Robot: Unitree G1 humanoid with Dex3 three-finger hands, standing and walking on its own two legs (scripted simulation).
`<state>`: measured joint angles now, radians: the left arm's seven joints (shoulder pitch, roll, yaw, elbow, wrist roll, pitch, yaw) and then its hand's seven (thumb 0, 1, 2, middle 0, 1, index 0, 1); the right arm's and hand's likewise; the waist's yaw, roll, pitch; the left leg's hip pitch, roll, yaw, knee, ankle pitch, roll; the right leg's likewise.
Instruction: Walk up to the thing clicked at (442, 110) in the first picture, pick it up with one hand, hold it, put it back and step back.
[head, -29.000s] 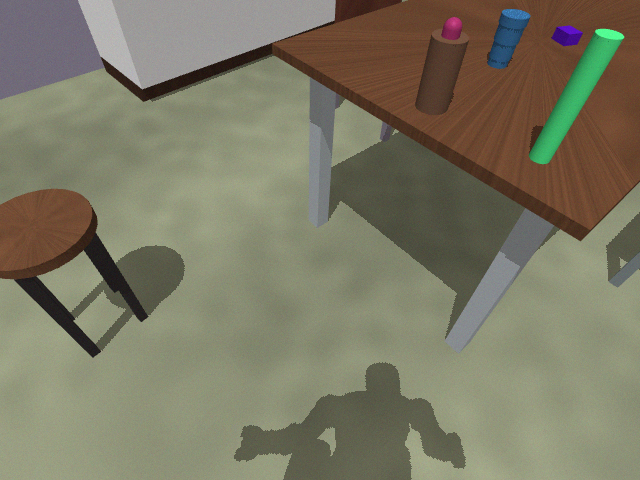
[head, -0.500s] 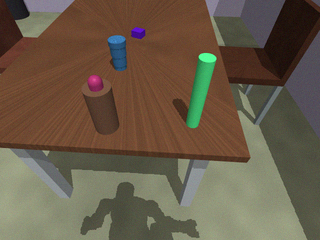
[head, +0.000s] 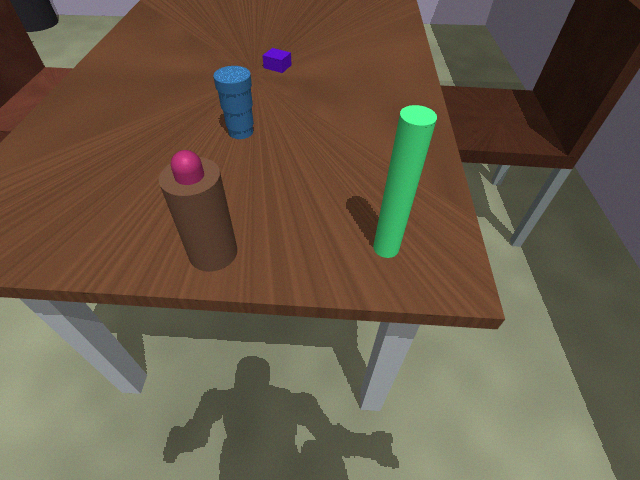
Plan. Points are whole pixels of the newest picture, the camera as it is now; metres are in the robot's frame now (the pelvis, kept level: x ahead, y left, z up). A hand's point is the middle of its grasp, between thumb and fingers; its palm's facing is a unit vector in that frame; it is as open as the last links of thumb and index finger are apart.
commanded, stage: stand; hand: left
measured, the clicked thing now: (200, 209) +0.45 +0.19 +0.08
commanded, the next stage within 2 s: step back in 1.40 s
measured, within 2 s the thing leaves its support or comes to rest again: neither
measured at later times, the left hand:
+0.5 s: hand out of the picture +0.07 +0.26 -0.16, palm faces -0.01 -0.94 -0.34, open 7.3 cm
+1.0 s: hand out of the picture +0.06 +0.26 -0.16, palm faces -0.02 -0.94 -0.34, open 7.3 cm
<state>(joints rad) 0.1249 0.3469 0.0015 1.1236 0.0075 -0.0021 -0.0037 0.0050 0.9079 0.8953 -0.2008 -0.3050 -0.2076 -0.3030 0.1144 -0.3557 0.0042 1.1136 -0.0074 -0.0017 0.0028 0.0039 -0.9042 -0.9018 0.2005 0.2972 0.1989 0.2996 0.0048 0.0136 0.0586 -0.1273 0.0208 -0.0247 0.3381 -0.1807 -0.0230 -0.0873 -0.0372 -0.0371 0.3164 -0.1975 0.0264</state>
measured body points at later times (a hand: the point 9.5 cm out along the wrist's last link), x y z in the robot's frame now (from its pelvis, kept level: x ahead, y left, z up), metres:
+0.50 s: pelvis +0.00 +0.00 +0.00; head +0.01 +0.00 +0.45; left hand +0.07 +0.30 -0.13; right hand +0.08 -0.30 -0.13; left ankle +0.00 +0.13 -0.75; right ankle -0.02 -0.13 -0.75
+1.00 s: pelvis +0.00 +0.00 +0.00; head +0.01 +0.00 +0.45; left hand +0.06 +0.30 -0.13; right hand +0.07 -0.30 -0.13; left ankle +0.00 +0.13 -0.75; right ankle -0.02 -0.13 -0.75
